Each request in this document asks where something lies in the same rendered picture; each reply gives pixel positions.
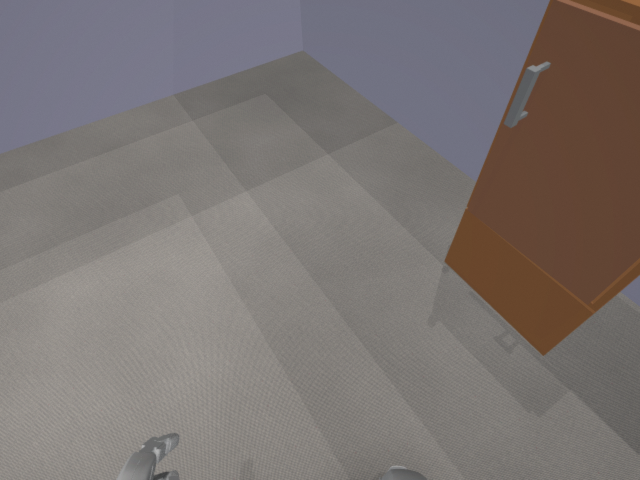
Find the handle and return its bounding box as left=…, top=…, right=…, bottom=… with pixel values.
left=504, top=61, right=551, bottom=128

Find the robot left hand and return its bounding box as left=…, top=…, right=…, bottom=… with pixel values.
left=116, top=433, right=180, bottom=480

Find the cupboard door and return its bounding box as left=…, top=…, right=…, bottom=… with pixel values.
left=467, top=0, right=640, bottom=305

